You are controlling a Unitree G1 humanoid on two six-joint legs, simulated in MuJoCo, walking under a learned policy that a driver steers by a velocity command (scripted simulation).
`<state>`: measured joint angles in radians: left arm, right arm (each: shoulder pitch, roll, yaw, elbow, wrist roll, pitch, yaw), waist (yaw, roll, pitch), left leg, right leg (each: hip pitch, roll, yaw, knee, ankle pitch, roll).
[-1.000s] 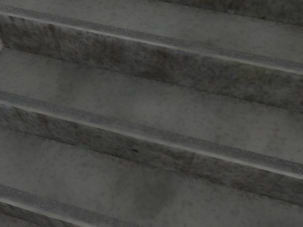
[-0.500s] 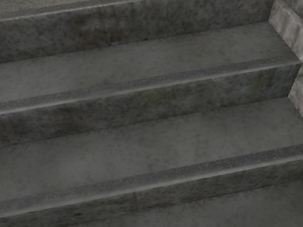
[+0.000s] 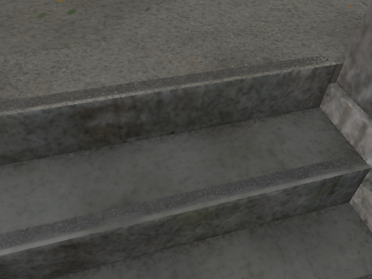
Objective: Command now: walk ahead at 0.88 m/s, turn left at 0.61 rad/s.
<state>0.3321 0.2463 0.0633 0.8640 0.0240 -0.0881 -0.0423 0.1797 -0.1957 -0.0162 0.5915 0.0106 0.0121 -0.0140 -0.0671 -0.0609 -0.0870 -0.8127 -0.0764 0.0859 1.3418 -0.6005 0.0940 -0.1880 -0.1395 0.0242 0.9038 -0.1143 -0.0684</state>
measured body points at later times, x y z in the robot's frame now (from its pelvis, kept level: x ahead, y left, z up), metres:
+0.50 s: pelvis +0.37 +0.09 +0.26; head +0.35 +0.12 +0.71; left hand +0.36 +0.38 +0.12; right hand +0.63 -0.08 +0.22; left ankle +0.27 +0.20 -0.13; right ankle +0.35 +0.01 -0.43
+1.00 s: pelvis +0.76 +0.21 +0.48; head +0.79 +0.21 +0.93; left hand +1.09 +0.37 +0.49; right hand +0.64 -0.04 +0.35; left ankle +0.59 +0.31 -0.25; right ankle +0.92 +0.10 +0.01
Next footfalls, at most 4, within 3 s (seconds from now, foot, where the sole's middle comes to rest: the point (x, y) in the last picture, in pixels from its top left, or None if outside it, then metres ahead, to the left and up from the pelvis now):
0.36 right None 0.39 0.02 -0.47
0.68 left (60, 187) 0.63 0.31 -0.30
1.08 right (128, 57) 0.99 0.14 -0.12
1.54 left None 1.44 0.24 -0.12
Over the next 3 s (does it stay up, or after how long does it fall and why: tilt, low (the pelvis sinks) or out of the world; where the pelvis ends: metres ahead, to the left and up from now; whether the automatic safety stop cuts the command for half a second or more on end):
stays up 2.60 0.54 0.64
